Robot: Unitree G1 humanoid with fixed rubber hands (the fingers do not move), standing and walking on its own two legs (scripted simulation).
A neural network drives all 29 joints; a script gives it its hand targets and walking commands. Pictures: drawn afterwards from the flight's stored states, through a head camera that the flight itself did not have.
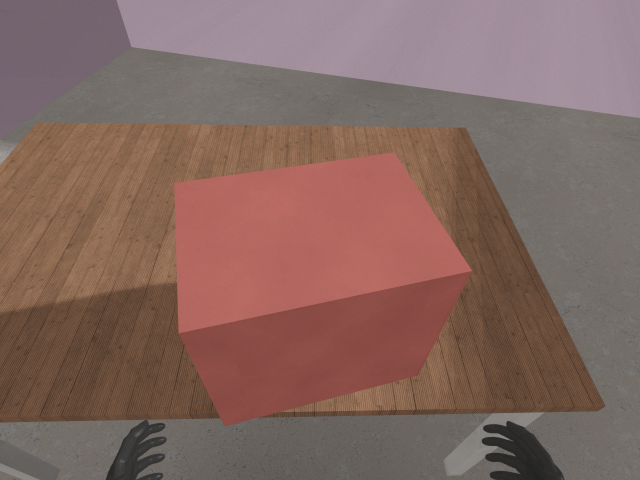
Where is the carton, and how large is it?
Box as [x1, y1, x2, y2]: [174, 153, 471, 425]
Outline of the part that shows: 394,153 174,183 178,331 224,425 418,374 471,270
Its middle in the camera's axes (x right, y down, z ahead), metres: -0.02 +0.07 +0.57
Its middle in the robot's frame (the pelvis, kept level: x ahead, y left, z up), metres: +0.39 +0.03 +0.00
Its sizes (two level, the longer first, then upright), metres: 0.311 0.226 0.278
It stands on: a table, 0.64 m high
